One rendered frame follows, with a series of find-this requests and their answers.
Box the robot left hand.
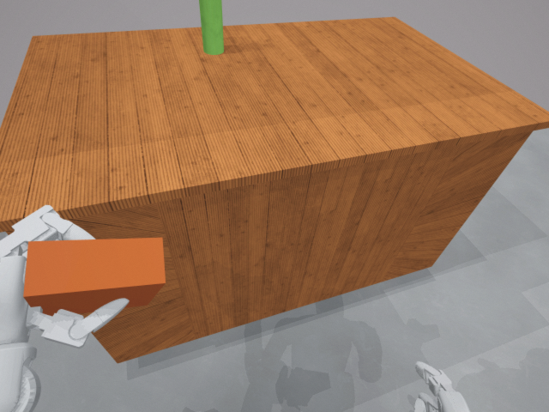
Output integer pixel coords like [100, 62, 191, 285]
[0, 205, 130, 348]

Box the robot left forearm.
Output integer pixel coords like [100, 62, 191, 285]
[0, 342, 41, 412]

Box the table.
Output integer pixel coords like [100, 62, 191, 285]
[0, 17, 549, 363]

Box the robot right hand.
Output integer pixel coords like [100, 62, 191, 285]
[414, 361, 470, 412]

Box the sponge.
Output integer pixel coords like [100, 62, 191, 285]
[23, 238, 166, 316]

